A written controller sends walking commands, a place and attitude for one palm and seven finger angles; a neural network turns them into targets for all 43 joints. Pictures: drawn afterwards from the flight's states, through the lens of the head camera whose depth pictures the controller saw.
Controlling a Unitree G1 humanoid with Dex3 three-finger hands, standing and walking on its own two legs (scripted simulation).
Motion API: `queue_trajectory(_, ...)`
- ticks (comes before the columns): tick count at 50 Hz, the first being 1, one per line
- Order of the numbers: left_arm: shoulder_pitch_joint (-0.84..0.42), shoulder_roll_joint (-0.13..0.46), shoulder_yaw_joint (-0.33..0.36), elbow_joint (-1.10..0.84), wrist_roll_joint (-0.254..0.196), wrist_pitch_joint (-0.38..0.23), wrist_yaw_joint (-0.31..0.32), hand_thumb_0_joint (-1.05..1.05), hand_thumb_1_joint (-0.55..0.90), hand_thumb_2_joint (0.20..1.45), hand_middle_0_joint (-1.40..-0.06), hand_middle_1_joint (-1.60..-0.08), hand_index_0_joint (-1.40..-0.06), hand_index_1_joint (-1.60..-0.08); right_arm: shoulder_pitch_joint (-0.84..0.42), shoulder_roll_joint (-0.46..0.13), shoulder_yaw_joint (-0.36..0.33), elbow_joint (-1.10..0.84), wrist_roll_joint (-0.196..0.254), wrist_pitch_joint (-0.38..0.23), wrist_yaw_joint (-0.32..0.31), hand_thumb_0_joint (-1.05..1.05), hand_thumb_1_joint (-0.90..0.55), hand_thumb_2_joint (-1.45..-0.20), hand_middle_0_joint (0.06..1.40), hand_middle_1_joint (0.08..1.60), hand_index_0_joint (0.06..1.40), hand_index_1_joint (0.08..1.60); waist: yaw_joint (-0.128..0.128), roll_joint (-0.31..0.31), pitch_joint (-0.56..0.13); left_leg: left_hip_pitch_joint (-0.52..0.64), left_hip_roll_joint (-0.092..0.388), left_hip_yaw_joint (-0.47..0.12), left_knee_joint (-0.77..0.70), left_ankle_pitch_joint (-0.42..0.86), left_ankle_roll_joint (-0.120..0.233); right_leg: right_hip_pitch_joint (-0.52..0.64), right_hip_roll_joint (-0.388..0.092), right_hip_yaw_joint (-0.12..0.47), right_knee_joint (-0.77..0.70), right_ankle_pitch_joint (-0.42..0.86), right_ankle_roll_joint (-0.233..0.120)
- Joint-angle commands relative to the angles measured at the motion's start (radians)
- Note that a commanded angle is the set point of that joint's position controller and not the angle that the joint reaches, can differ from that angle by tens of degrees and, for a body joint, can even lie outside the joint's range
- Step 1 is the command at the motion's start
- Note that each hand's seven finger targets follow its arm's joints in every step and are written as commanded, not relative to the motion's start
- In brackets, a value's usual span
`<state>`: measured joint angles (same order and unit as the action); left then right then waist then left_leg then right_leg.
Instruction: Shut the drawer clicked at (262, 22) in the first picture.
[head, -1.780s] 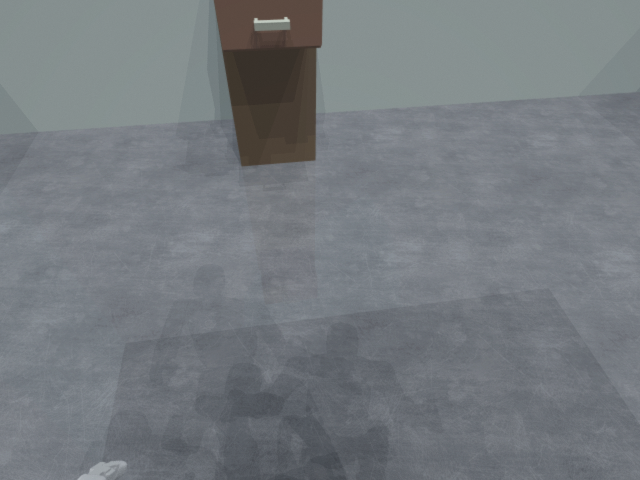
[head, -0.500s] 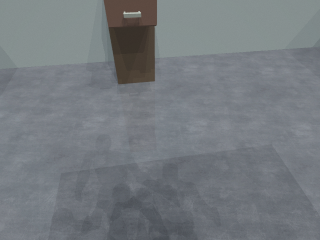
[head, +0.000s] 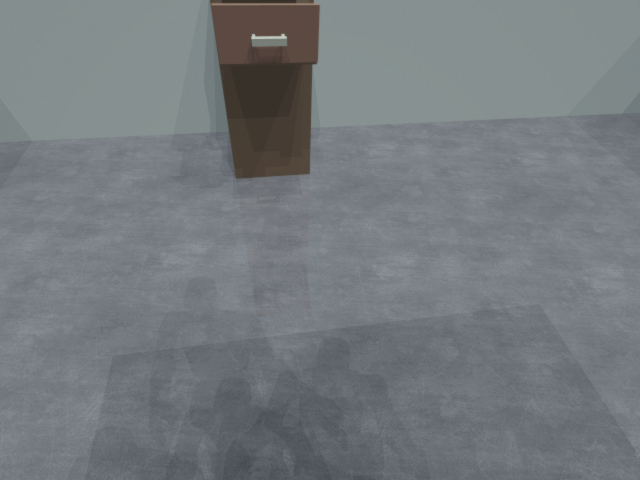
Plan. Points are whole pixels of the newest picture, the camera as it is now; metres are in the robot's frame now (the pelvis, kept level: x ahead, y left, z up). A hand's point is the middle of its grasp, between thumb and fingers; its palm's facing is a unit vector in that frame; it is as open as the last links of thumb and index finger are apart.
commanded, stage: walk to a spot facing it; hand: left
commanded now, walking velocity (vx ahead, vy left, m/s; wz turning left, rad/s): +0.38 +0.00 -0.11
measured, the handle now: (268, 39) +1.37 +0.26 +0.02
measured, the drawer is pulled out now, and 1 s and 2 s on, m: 0.29 0.29 0.29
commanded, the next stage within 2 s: turn to face it in 1.58 s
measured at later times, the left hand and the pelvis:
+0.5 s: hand (238, 386) +0.31 +0.16 -0.18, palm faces -0.05 -0.98 -0.19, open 7.4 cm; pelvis +0.19 -0.02 -0.02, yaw -3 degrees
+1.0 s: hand (239, 305) +0.46 +0.19 -0.17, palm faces -0.04 -0.99 -0.14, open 7.4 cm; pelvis +0.42 +0.01 +0.01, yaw -5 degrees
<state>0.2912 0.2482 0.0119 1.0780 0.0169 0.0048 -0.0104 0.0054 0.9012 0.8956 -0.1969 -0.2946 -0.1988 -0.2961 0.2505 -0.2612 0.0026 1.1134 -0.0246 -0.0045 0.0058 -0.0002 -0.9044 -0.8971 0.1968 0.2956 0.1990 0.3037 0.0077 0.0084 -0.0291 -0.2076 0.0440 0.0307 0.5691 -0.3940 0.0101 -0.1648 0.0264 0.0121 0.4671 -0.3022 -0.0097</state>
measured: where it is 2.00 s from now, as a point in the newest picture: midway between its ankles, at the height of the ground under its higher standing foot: (340, 315)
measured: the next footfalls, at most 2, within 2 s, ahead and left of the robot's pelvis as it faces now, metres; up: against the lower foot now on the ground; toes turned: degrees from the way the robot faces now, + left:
right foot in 0.42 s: +0.29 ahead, -0.15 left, +0.00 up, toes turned -12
left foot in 0.74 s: +0.42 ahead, +0.11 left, +0.00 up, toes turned +8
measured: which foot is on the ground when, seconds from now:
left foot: down 0.00-0.42, up 0.44-0.72, down 0.74-1.00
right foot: down 0.00-0.06, up 0.08-0.40, down 0.42-0.74, up 0.76-1.00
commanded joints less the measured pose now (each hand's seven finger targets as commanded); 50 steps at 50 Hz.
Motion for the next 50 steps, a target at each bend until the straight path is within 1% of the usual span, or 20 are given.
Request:
queue_trajectory(1, 0.006, 0.141, 0.044, -0.059, -0.002, -0.024, 0.008, 0.0, 0.9, 0.9, -0.2, -0.3, -0.2, -0.3, 0.104, -0.076, -0.034, -0.037, 0.01, -0.042, -0.009, 0.0, -0.9, -0.9, 0.2, 0.3, 0.2, 0.3, -0.054, -0.023, 0.135, 0.081, 0.034, -0.019, -0.128, -0.014, 0.024, -0.201, -0.146, 0.181, -0.07, -0.165, -0.11)
queue_trajectory(3, -0.086, 0.043, 0.031, -0.109, 0.002, -0.03, 0.002, 0.0, 0.9, 0.9, -0.2, -0.3, -0.2, -0.3, 0.309, -0.165, -0.066, 0.021, -0.004, -0.054, -0.022, 0.0, -0.9, -0.9, 0.2, 0.3, 0.2, 0.3, -0.129, 0.307, 0.192, 0.25, 0.318, -0.432, -0.384, -0.058, 0.158, -0.506, 0.02, -0.082, 0.401, -0.198, -0.022)
queue_trajectory(4, -0.148, 0.054, 0.034, -0.142, 0.008, -0.04, 0.007, 0.0, 0.9, 0.9, -0.2, -0.3, -0.2, -0.3, 0.351, -0.133, -0.059, 0.033, -0.001, -0.059, -0.032, 0.0, -0.9, -0.9, 0.2, 0.3, 0.2, 0.3, -0.131, 0.217, 0.243, 0.274, 0.38, -0.49, -0.405, 0.093, 0.214, -0.618, -0.042, -0.009, 0.543, -0.223, -0.025)
queue_trajectory(6, -0.151, 0.043, 0.039, -0.131, 0.007, -0.053, -0.006, 0.0, 0.9, 0.9, -0.2, -0.3, -0.2, -0.3, 0.326, -0.071, -0.047, 0.026, 0.005, -0.075, -0.04, 0.0, -0.9, -0.9, 0.2, 0.3, 0.2, 0.3, -0.096, 0.052, 0.209, 0.308, 0.359, -0.369, -0.344, 0.394, 0.226, -0.643, -0.113, 0.008, 0.621, -0.152, -0.02)
queue_trajectory(10, -0.148, -0.028, 0.036, -0.123, 0.005, -0.038, -0.024, 0.0, 0.9, 0.9, -0.2, -0.3, -0.2, -0.3, 0.3, -0.035, -0.046, 0.039, 0.003, -0.094, -0.047, 0.0, -0.9, -0.9, 0.2, 0.3, 0.2, 0.3, -0.054, 0.12, 0.172, 0.263, 0.248, -0.121, -0.365, 0.465, 0.162, -0.544, -0.132, -0.073, 0.496, -0.034, 0.0)
queue_trajectory(14, -0.216, -0.065, 0.031, -0.138, 0.0, -0.037, -0.028, 0.0, 0.9, 0.9, -0.2, -0.3, -0.2, -0.3, 0.327, -0.012, -0.043, 0.07, 0.0, -0.091, -0.048, 0.0, -0.9, -0.9, 0.2, 0.3, 0.2, 0.3, -0.056, 0.141, 0.201, 0.185, 0.2, -0.005, -0.37, 0.587, 0.129, -0.37, -0.078, -0.172, 0.251, 0.072, -0.019)
queue_trajectory(18, 0.014, -0.011, 0.054, -0.07, 0.007, -0.046, -0.016, 0.0, 0.9, 0.9, -0.2, -0.3, -0.2, -0.3, 0.282, -0.044, -0.054, 0.079, 0.01, -0.084, -0.046, 0.0, -0.9, -0.9, 0.2, 0.3, 0.2, 0.3, 0.069, 0.106, 0.068, 0.153, 0.193, 0.066, -0.079, 0.884, 0.093, -0.016, -0.014, -0.196, 0.138, 0.128, -0.069)
queue_trajectory(19, 0.158, 0.04, 0.07, -0.029, 0.014, -0.058, -0.009, 0.0, 0.9, 0.9, -0.2, -0.3, -0.2, -0.3, 0.274, -0.035, -0.054, 0.072, 0.014, -0.084, -0.041, 0.0, -0.9, -0.9, 0.2, 0.3, 0.2, 0.3, 0.133, 0.053, -0.006, 0.028, 0.158, 0.079, 0.133, 0.781, 0.06, 0.214, -0.038, -0.153, 0.093, 0.154, -0.088)
queue_trajectory(20, 0.288, 0.147, 0.097, 0.003, 0.02, -0.072, 0.007, 0.0, 0.9, 0.9, -0.2, -0.3, -0.2, -0.3, 0.302, 0.022, -0.046, 0.052, 0.027, -0.087, -0.027, 0.0, -0.9, -0.9, 0.2, 0.3, 0.2, 0.3, 0.169, -0.136, -0.124, -0.201, 0.07, 0.113, 0.474, 0.397, 0.029, 0.421, -0.294, 0.158, 0.014, 0.052, -0.174)
queue_trajectory(21, 0.314, 0.213, 0.109, 0.01, 0.0, -0.07, 0.017, 0.0, 0.9, 0.9, -0.2, -0.3, -0.2, -0.3, 0.293, 0.064, -0.045, 0.008, 0.032, -0.084, -0.029, 0.0, -0.9, -0.9, 0.2, 0.3, 0.2, 0.3, 0.132, -0.202, -0.168, -0.372, -0.02, 0.05, 0.811, -0.15, 0.018, 0.433, -0.534, 0.561, -0.152, 0.051, -0.277)
queue_trajectory(24, 0.055, 0.092, 0.073, -0.045, 0.001, -0.063, 0.027, 0.0, 0.9, 0.9, -0.2, -0.3, -0.2, -0.3, 0.135, 0.073, -0.057, -0.039, 0.007, -0.06, -0.014, 0.0, -0.9, -0.9, 0.2, 0.3, 0.2, 0.3, 0.045, -0.095, 0.106, -0.425, 0.125, -0.045, 0.816, 0.0, 0.028, -0.034, -0.444, 0.336, -0.252, -0.229, -0.214)
queue_trajectory(28, -0.057, 0.045, 0.058, -0.069, 0.016, -0.07, 0.029, 0.0, 0.9, 0.9, -0.2, -0.3, -0.2, -0.3, 0.229, 0.117, -0.057, -0.029, -0.001, -0.018, -0.002, 0.0, -0.9, -0.9, 0.2, 0.3, 0.2, 0.3, -0.068, -0.124, 0.111, -0.213, 0.145, 0.012, 0.49, 0.032, -0.016, -0.3, -0.336, 0.039, -0.281, -0.118, -0.142)
queue_trajectory(32, -0.055, 0.079, 0.071, -0.065, 0.016, -0.067, 0.015, 0.0, 0.9, 0.9, -0.2, -0.3, -0.2, -0.3, 0.18, 0.104, -0.059, -0.071, 0.0, -0.032, 0.017, 0.0, -0.9, -0.9, 0.2, 0.3, 0.2, 0.3, -0.069, -0.134, 0.126, -0.08, 0.093, 0.104, 0.223, 0.117, -0.028, -0.321, -0.284, -0.008, -0.25, -0.212, -0.128)
queue_trajectory(35, -0.038, 0.067, 0.072, -0.066, 0.009, -0.054, 0.007, 0.0, 0.9, 0.9, -0.2, -0.3, -0.2, -0.3, 0.22, 0.053, -0.072, -0.059, -0.001, -0.049, 0.012, 0.0, -0.9, -0.9, 0.2, 0.3, 0.2, 0.3, -0.097, -0.008, 0.126, 0.098, 0.041, 0.166, 0.048, 0.114, -0.039, -0.336, -0.219, -0.047, -0.104, -0.254, -0.096)
queue_trajectory(36, -0.035, 0.028, 0.063, -0.074, 0.008, -0.051, 0.003, 0.0, 0.9, 0.9, -0.2, -0.3, -0.2, -0.3, 0.305, -0.003, -0.086, -0.043, -0.004, -0.056, 0.005, 0.0, -0.9, -0.9, 0.2, 0.3, 0.2, 0.3, -0.136, 0.142, 0.106, 0.157, 0.096, 0.035, -0.073, -0.044, -0.018, -0.364, -0.151, -0.097, 0.111, -0.212, -0.07)
queue_trajectory(37, -0.038, -0.051, 0.054, -0.107, -0.002, -0.047, -0.004, 0.0, 0.9, 0.9, -0.2, -0.3, -0.2, -0.3, 0.401, -0.116, -0.111, -0.028, -0.02, -0.065, -0.006, 0.0, -0.9, -0.9, 0.2, 0.3, 0.2, 0.3, -0.162, 0.404, 0.125, 0.191, 0.344, -0.37, -0.334, -0.269, 0.075, -0.513, -0.025, -0.196, 0.475, -0.26, -0.01)
queue_trajectory(38, -0.102, -0.027, 0.054, -0.147, 0.009, -0.053, -0.001, 0.0, 0.9, 0.9, -0.2, -0.3, -0.2, -0.3, 0.417, -0.127, -0.104, -0.022, -0.02, -0.065, -0.017, 0.0, -0.9, -0.9, 0.2, 0.3, 0.2, 0.3, -0.161, 0.353, 0.126, 0.184, 0.427, -0.576, -0.44, -0.276, 0.139, -0.594, -0.03, -0.084, 0.694, -0.269, -0.02)
queue_trajectory(41, -0.081, -0.006, 0.066, -0.104, 0.017, -0.057, -0.017, 0.0, 0.9, 0.9, -0.2, -0.3, -0.2, -0.3, 0.191, -0.022, -0.071, -0.08, -0.006, -0.083, -0.027, 0.0, -0.9, -0.9, 0.2, 0.3, 0.2, 0.3, -0.056, 0.094, 0.156, 0.081, 0.356, -0.307, -0.406, -0.055, 0.118, -0.602, -0.155, -0.013, 0.808, -0.007, -0.011)
queue_trajectory(43, -0.017, -0.037, 0.063, -0.076, 0.018, -0.042, -0.018, 0.0, 0.9, 0.9, -0.2, -0.3, -0.2, -0.3, 0.165, 0.0, -0.064, -0.074, -0.001, -0.099, -0.031, 0.0, -0.9, -0.9, 0.2, 0.3, 0.2, 0.3, -0.018, 0.101, 0.1, 0.094, 0.289, -0.113, -0.383, 0.19, 0.097, -0.522, -0.159, -0.025, 0.754, 0.062, 0.011)
queue_trajectory(50, -0.142, -0.064, 0.05, -0.111, 0.012, -0.024, -0.022, 0.0, 0.9, 0.9, -0.2, -0.3, -0.2, -0.3, 0.236, 0.007, -0.07, -0.014, 0.005, -0.095, -0.031, 0.0, -0.9, -0.9, 0.2, 0.3, 0.2, 0.3, -0.039, 0.079, 0.14, 0.189, 0.258, 0.077, -0.407, 0.397, 0.119, -0.516, -0.166, -0.105, 0.4, 0.137, 0.032)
